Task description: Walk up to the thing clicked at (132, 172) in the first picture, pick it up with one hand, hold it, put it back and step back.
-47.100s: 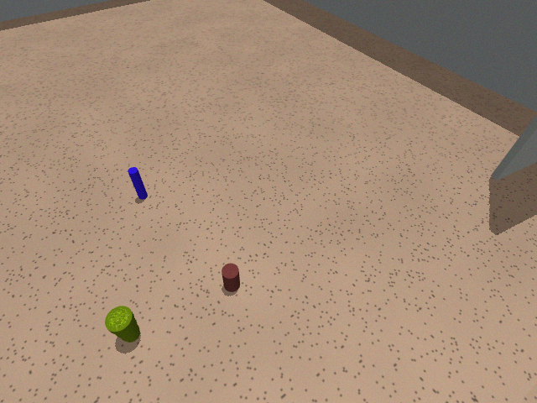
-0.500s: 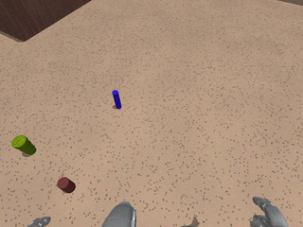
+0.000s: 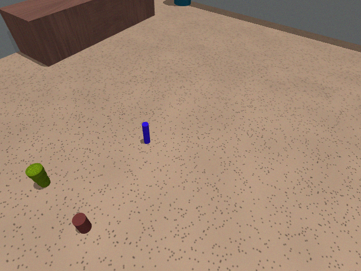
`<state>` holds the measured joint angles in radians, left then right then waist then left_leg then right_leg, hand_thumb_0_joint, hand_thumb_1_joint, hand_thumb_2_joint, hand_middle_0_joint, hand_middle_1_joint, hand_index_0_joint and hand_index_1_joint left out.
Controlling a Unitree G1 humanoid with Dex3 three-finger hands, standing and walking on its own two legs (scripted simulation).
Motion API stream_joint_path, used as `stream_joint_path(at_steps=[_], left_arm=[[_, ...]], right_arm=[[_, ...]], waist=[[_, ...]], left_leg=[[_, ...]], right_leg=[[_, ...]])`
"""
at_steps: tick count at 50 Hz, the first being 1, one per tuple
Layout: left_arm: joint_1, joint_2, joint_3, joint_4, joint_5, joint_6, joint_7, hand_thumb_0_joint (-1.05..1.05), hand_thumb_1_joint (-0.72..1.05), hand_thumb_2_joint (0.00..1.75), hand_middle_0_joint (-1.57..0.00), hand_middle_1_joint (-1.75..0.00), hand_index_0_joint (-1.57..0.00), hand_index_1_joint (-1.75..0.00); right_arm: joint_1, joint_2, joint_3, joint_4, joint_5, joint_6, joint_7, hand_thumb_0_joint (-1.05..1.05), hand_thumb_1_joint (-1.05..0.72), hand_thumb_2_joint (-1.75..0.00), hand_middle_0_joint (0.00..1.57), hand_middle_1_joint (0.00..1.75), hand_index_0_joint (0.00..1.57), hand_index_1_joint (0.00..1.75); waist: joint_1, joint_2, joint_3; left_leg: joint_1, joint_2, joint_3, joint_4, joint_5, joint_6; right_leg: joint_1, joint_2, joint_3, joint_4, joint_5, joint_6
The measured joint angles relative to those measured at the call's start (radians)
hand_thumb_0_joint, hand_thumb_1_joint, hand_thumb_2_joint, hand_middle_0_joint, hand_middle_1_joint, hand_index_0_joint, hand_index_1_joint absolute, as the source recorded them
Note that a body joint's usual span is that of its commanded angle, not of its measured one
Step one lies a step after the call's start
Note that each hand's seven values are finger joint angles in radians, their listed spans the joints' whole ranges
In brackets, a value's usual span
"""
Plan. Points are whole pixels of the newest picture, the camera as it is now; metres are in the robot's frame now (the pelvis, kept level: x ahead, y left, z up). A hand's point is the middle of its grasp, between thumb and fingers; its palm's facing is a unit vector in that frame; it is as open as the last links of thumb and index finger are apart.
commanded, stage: step back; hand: left
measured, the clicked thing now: (146, 133) +1.08 +0.23 -0.67
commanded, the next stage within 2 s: stand in 0.66 s
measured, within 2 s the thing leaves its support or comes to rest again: neither
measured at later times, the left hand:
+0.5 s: hand out of the picture +0.13 +0.28 -0.15, palm faces +0.00 -0.94 -0.35, open 7.4 cm
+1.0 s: hand out of the picture +0.14 +0.26 -0.14, palm faces -0.06 -0.94 -0.33, open 7.4 cm
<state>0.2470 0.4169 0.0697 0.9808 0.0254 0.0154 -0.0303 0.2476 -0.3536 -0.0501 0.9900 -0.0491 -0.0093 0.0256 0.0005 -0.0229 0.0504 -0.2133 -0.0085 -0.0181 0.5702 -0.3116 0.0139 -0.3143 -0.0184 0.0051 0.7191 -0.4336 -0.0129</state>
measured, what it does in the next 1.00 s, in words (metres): shifts its weight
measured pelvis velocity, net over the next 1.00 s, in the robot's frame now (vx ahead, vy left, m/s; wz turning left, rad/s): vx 0.05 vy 0.02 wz -0.02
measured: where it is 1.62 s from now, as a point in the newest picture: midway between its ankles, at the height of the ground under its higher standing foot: outside the picture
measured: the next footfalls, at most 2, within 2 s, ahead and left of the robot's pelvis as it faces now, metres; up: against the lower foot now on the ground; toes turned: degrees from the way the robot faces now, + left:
none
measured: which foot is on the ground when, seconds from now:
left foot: down 0.00-1.00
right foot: down 0.00-1.00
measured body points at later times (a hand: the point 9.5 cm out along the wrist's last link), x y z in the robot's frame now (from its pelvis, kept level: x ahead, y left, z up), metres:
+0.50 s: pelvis +0.05 +0.02 +0.00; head +0.07 +0.03 +0.45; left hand +0.13 +0.33 -0.13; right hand +0.16 -0.27 -0.12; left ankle +0.07 +0.13 -0.73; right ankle +0.03 -0.12 -0.73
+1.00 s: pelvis +0.05 +0.02 +0.02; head +0.06 +0.02 +0.47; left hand +0.14 +0.31 -0.11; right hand +0.13 -0.29 -0.11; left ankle +0.07 +0.13 -0.73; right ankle +0.03 -0.12 -0.73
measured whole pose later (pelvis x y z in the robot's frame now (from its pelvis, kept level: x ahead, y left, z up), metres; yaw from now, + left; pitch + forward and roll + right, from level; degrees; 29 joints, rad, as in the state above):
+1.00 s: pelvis +0.05 +0.02 +0.02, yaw -1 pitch -3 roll +0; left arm 0.09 0.34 0.00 1.13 0.01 -0.01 -0.01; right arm 0.06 -0.34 -0.02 1.16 -0.01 -0.01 0.02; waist -0.01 0.00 0.07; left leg -0.13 0.01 0.03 0.32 -0.14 0.00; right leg -0.08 -0.02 0.03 0.33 -0.20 0.02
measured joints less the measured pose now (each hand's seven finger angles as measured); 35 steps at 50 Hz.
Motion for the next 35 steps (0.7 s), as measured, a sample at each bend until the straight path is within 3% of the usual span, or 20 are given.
stream_joint_path(at_steps=[3,6,9,13,15,16,19,24,35], left_arm=[[-0.004,-0.022,0.002,0.009,0.01,-0.019,0.006,0.01,0.91,0.89,-0.2,-0.3,-0.2,-0.3],[-0.005,-0.044,-0.004,0.002,0.018,-0.04,0.01,0.01,0.91,0.89,-0.2,-0.3,-0.2,-0.3],[-0.008,-0.063,-0.012,-0.004,0.013,-0.051,0.014,0.01,0.91,0.89,-0.2,-0.3,-0.2,-0.3],[-0.015,-0.06,-0.025,-0.001,0.009,-0.045,0.015,0.01,0.9,0.89,-0.2,-0.3,-0.2,-0.3],[-0.027,-0.051,-0.031,0.001,0.003,-0.034,0.018,0.01,0.9,0.89,-0.2,-0.3,-0.2,-0.3],[-0.035,-0.047,-0.034,0.005,-0.004,-0.027,0.021,0.01,0.9,0.89,-0.2,-0.3,-0.2,-0.3],[-0.057,-0.039,-0.041,0.017,-0.018,-0.013,0.027,0.01,0.91,0.89,-0.2,-0.3,-0.2,-0.3],[-0.094,-0.037,-0.047,0.039,-0.019,-0.026,0.029,0.01,0.91,0.89,-0.2,-0.3,-0.2,-0.3],[-0.171,-0.052,-0.059,0.077,-0.02,-0.03,0.031,0.01,0.91,0.89,-0.2,-0.3,-0.2,-0.3]], right_arm=[[-0.016,-0.015,-0.005,-0.008,0.007,0.014,-0.003,0.01,-0.9,-0.9,0.21,0.3,0.2,0.3],[-0.024,-0.019,-0.01,-0.001,0.01,0.024,-0.013,0.01,-0.9,-0.9,0.21,0.3,0.2,0.3],[-0.034,-0.034,-0.013,-0.001,0.017,0.013,-0.012,0.01,-0.9,-0.9,0.21,0.3,0.2,0.3],[-0.048,-0.041,-0.016,0.002,0.019,0.0,-0.008,0.01,-0.9,-0.9,0.21,0.3,0.2,0.3],[-0.062,-0.035,-0.018,0.011,0.017,-0.007,-0.013,0.0,-0.9,-0.9,0.21,0.3,0.2,0.3],[-0.072,-0.026,-0.017,0.017,0.015,-0.009,-0.018,0.0,-0.9,-0.9,0.2,0.3,0.2,0.3],[-0.097,-0.004,0.0,0.027,0.02,-0.01,-0.018,0.0,-0.9,-0.9,0.2,0.3,0.2,0.3],[-0.152,0.023,0.021,0.047,0.03,-0.005,-0.02,0.0,-0.9,-0.9,0.21,0.3,0.2,0.3],[-0.234,0.03,0.029,0.098,0.04,-0.009,-0.018,0.0,-0.9,-0.9,0.21,0.3,0.2,0.3]], waist=[[0.004,0.042,0.007],[0.024,0.052,0.003],[0.038,0.056,0.015],[0.039,0.049,0.023],[0.035,0.031,0.035],[0.037,0.014,0.04],[0.035,0.002,0.036],[0.027,0.009,0.031],[0.016,0.02,0.019]], left_leg=[[-0.025,0.034,-0.017,0.078,-0.052,-0.007],[-0.091,-0.002,-0.059,0.231,-0.169,0.001],[-0.142,-0.013,-0.053,0.288,-0.154,0.002],[-0.12,0.015,-0.012,0.123,-0.092,-0.004],[-0.083,0.008,0.005,0.023,0.065,-0.008],[-0.076,-0.002,0.018,0.019,0.076,-0.007],[-0.072,0.001,0.029,0.025,0.047,0.0],[-0.051,0.02,0.032,-0.001,0.043,-0.005],[0.021,0.014,0.05,-0.124,0.097,-0.004]], right_leg=[[0.066,0.034,-0.027,-0.13,0.144,-0.005],[0.068,0.037,-0.032,-0.124,0.135,-0.016],[0.088,0.024,-0.031,-0.149,0.138,-0.01],[0.094,0.004,-0.032,-0.138,0.117,0.012],[0.087,-0.014,-0.027,-0.095,0.086,0.026],[0.082,-0.024,-0.013,-0.076,0.078,0.028],[0.086,-0.012,0.006,-0.091,0.061,0.006],[0.128,0.005,0.01,-0.179,0.117,0.035],[0.186,-0.002,0.026,-0.286,0.168,0.041]])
